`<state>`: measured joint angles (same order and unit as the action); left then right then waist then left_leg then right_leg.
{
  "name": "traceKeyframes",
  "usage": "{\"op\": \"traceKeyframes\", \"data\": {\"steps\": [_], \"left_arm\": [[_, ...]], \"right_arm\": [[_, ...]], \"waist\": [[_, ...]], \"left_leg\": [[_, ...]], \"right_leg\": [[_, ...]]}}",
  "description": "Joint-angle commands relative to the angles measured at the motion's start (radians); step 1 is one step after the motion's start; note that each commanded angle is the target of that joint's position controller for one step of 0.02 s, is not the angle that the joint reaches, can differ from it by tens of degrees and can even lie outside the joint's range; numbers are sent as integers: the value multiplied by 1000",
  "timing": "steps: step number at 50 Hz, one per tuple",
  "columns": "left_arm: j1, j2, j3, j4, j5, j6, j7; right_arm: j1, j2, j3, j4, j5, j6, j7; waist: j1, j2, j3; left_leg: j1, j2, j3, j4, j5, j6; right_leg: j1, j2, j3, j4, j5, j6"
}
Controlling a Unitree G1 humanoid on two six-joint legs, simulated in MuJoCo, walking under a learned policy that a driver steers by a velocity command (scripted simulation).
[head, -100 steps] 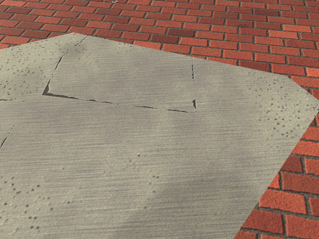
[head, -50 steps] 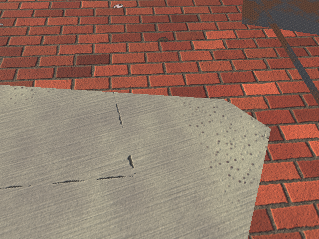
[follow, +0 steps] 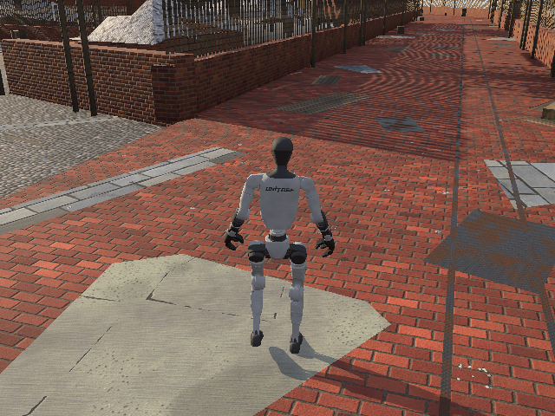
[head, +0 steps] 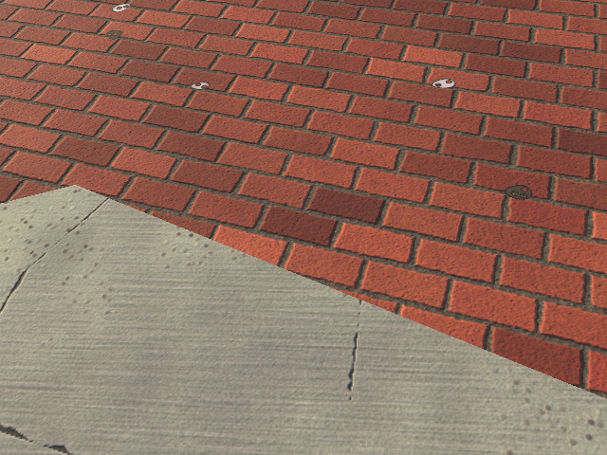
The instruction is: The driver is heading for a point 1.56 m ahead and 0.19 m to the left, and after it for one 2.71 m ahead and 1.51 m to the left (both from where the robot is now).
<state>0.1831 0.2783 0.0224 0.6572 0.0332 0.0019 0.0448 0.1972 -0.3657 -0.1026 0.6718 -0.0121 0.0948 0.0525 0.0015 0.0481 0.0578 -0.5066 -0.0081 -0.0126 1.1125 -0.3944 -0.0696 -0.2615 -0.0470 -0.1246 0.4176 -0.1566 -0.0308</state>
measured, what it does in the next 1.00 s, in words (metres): steps on the spot: left foot, then right foot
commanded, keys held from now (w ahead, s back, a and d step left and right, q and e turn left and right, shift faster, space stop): q+shift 0.22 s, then shift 0.30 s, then e+shift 0.48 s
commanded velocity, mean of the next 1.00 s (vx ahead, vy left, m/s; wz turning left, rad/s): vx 0.01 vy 0.00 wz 0.16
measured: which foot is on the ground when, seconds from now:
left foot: up 0.00-0.18, down 0.20-0.64, up 0.66-0.94, down 0.96-1.00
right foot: down 0.00-0.18, up 0.20-0.60, down 0.62-0.96, up 0.98-1.00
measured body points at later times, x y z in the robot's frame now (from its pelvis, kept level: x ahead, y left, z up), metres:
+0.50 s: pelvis -0.01 +0.03 +0.00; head +0.01 +0.06 +0.45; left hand -0.02 +0.33 -0.13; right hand +0.23 -0.17 -0.09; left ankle -0.04 +0.11 -0.74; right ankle +0.05 -0.08 -0.69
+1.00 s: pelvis -0.03 +0.04 -0.01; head +0.01 +0.06 +0.44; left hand +0.06 +0.35 -0.12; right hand +0.13 -0.23 -0.10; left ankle -0.03 +0.14 -0.75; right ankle +0.04 -0.07 -0.73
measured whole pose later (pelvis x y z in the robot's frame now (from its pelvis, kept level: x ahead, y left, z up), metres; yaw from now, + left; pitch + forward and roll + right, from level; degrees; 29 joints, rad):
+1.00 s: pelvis -0.03 +0.04 -0.01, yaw +3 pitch +1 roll +0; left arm 0.22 0.33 0.11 0.70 0.01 0.07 -0.02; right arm 0.19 -0.30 -0.03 0.68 -0.02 0.02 -0.04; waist 0.03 -0.02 0.06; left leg -0.26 -0.07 -0.05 0.47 -0.24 0.03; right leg -0.39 0.13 0.23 0.61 -0.32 0.01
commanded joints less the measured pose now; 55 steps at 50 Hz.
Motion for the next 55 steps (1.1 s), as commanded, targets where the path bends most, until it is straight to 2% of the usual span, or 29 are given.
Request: {"op": "traceKeyframes", "data": {"steps": [1,5,8,9,10,11,12,13,14,16,19,26,28,30,31,32,33,35,36,39,43,45,47,48,49,50,51,52,55], "left_arm": [[36,150,50,-50,5,-10,-7],[37,189,73,-52,8,-7,-32],[45,206,87,-48,-17,2,-48],[72,194,88,-40,-22,8,-51],[114,150,80,-48,-20,16,-58],[36,101,60,-141,-3,32,-43],[-16,137,64,-131,5,47,-33],[-1,113,55,-123,-12,47,-28],[14,126,58,-93,-20,39,-28],[78,159,71,-41,-4,35,-34],[84,132,63,-22,-15,47,-46],[42,89,41,-17,-20,55,-40],[73,62,29,9,-30,52,-40],[96,49,22,24,-28,40,-39],[73,91,27,11,-16,26,-38],[79,176,40,-9,-4,11,-38],[58,254,67,2,-31,11,-46],[124,219,74,21,-27,13,-60],[99,204,75,21,-25,20,-57],[38,178,85,2,-31,37,-52],[68,191,108,-2,-27,52,-64],[36,201,117,-14,-23,55,-71],[-32,198,118,-32,-32,55,-72],[-30,163,109,-43,-38,50,-67],[25,77,90,-62,-42,43,-64],[27,142,103,-45,-7,43,-53],[8,198,119,-34,1,47,-58],[37,185,121,-14,1,54,-69],[87,148,102,8,-15,69,-97]], "right_arm": [[-21,-25,4,-95,4,-1,19],[-63,-21,10,-132,18,0,28],[-35,-23,4,-136,13,-6,21],[31,-45,-4,-108,2,-15,8],[84,-139,-26,-94,-9,-27,-12],[84,-295,-64,-127,-4,-32,-20],[134,-225,-57,-113,1,-38,-26],[88,-191,-40,-110,-4,-38,-37],[2,-138,-22,-114,-6,-37,-45],[-69,-78,4,-118,5,-42,-53],[-18,-72,12,-89,7,-54,-48],[14,-67,26,-43,-10,-62,-48],[-13,-11,53,-30,-16,-68,-52],[-34,-24,56,-11,-8,-71,-65],[-7,-37,51,-4,-12,-73,-72],[28,-28,49,-17,-17,-71,-77],[29,-19,50,-25,-9,-63,-81],[-37,-47,40,-34,-8,-59,-83],[-40,-33,40,-29,-6,-58,-77],[-30,6,49,-31,-7,-59,-68],[-60,21,58,-58,0,-66,-72],[-21,10,56,-54,5,-75,-80],[76,0,51,-28,4,-86,-96],[110,-56,37,-19,-3,-93,-109],[84,-174,14,-43,-14,-89,-114],[-14,-188,11,-65,-29,-83,-105],[-34,-98,35,-74,-33,-85,-99],[-74,-41,53,-79,-27,-88,-95],[-53,-29,56,-75,-21,-100,-95]], "waist": [[18,-213,-111],[28,-252,-127],[-4,-228,-137],[-34,-149,-145],[-46,115,-105],[-45,277,-53],[-90,110,-82],[-64,151,-98],[-21,114,-59],[16,128,-101],[4,61,-125],[-28,88,-75],[-14,77,-94],[28,41,-82],[15,-7,-76],[-15,-163,-94],[-33,-284,-48],[30,-247,-33],[13,-195,-31],[-6,-177,-58],[32,-198,-107],[18,-218,-125],[-43,-213,-126],[-48,-144,-125],[-14,122,-137],[-1,142,-65],[15,50,-41],[45,26,-28],[40,83,-64]], "left_leg": [[-22,36,28,-113,-16,5],[150,18,109,-322,-51,45],[281,-7,136,-550,33,83],[400,-14,86,-675,118,101],[508,183,-225,-832,226,150],[449,407,-585,-814,538,311],[490,378,-450,-746,748,355],[443,333,-383,-750,679,353],[395,244,-294,-769,595,304],[381,172,-211,-748,713,275],[409,179,-217,-751,710,278],[355,192,-283,-751,541,291],[313,192,-258,-749,526,273],[249,164,-217,-705,422,221],[228,133,-203,-667,348,178],[200,43,-123,-514,209,136],[162,-75,-13,-484,-4,98],[67,-82,-36,-234,-157,84],[50,-69,-54,-175,-129,74],[40,-62,-44,-214,-53,44],[83,-81,-42,-375,-44,38],[170,-100,-45,-483,-27,52],[351,-106,-38,-717,83,72],[464,2,-125,-845,73,98],[538,306,-439,-949,-111,181],[360,419,-518,-969,-53,266],[295,377,-423,-930,88,280],[267,302,-298,-896,214,257],[348,208,-123,-820,499,241]], "right_leg": [[169,-261,143,-110,230,-169],[118,-278,40,-60,207,-127],[81,-298,-24,65,178,-52],[-8,-271,-68,173,94,12],[-236,-170,-143,431,-268,88],[-481,-13,-28,589,-528,145],[-474,-41,93,707,-485,135],[-450,-34,117,721,-405,121],[-412,-47,140,686,-289,109],[-327,-16,112,705,-206,95],[-294,5,114,659,-198,82],[-147,38,117,373,-244,36],[-17,36,111,242,-229,23],[135,59,100,15,-49,6],[158,15,189,-37,23,-6],[162,-154,422,-100,167,-42],[77,-256,557,-93,350,-171],[87,-255,626,-140,271,-241],[78,-205,579,-131,216,-225],[85,-97,504,-107,158,-174],[104,-80,582,-86,77,-171],[65,-64,628,-81,59,-146],[-49,-10,627,-56,-39,-74],[-160,57,576,2,-197,-10],[-315,200,373,253,-378,49],[-364,185,240,462,-393,63],[-310,116,237,590,-338,59],[-282,110,229,667,-285,53],[-286,109,188,754,-233,71]]}}
Keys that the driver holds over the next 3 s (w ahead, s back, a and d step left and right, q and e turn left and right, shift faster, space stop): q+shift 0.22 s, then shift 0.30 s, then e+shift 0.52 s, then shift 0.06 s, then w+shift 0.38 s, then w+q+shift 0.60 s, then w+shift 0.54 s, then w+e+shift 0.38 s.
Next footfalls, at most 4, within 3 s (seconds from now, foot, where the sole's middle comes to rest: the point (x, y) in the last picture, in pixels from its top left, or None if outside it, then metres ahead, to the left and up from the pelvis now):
0.20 left None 0.00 0.12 -0.78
0.62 right None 0.08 -0.06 -0.78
0.96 left None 0.01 0.14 -0.78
1.44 right None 0.07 -0.11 -0.78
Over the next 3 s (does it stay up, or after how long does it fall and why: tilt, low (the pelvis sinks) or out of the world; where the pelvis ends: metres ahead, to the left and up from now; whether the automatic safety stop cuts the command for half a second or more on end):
stays up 1.32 0.26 0.00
